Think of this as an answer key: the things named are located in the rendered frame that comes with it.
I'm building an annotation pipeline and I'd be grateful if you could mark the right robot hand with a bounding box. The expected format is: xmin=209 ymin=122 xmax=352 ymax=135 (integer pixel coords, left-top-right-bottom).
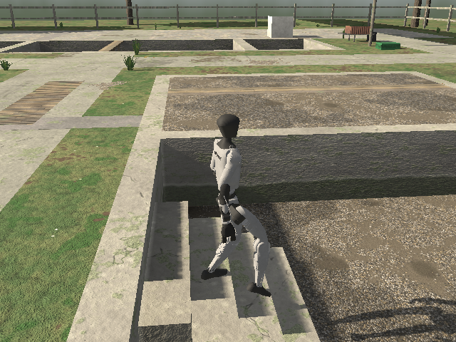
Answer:
xmin=221 ymin=223 xmax=236 ymax=243

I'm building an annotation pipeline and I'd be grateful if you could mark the right robot forearm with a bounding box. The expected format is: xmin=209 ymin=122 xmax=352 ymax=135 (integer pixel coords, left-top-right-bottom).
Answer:
xmin=218 ymin=184 xmax=232 ymax=224

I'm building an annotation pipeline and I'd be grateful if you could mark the robot left upper arm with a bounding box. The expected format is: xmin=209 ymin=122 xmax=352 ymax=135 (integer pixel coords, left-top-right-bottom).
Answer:
xmin=210 ymin=139 xmax=221 ymax=172

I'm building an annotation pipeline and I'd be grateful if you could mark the robot right upper arm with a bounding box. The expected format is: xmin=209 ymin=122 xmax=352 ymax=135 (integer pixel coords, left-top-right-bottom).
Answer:
xmin=218 ymin=149 xmax=242 ymax=191

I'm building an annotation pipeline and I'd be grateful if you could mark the right robot shin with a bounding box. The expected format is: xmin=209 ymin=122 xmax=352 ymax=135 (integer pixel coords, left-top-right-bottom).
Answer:
xmin=254 ymin=242 xmax=271 ymax=287

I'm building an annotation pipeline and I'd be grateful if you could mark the humanoid robot head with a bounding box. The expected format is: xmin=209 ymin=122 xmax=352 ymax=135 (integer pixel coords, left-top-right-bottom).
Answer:
xmin=217 ymin=114 xmax=240 ymax=149

